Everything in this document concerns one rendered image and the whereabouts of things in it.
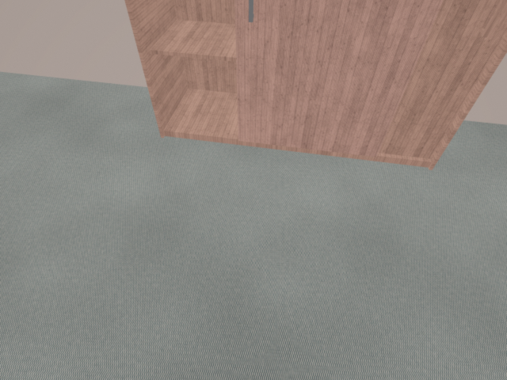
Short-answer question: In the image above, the wardrobe door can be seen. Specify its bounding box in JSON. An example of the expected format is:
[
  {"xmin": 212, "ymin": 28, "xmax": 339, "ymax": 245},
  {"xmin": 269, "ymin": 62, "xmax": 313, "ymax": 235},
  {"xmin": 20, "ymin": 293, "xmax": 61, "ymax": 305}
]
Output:
[
  {"xmin": 379, "ymin": 0, "xmax": 507, "ymax": 159},
  {"xmin": 234, "ymin": 0, "xmax": 443, "ymax": 157}
]

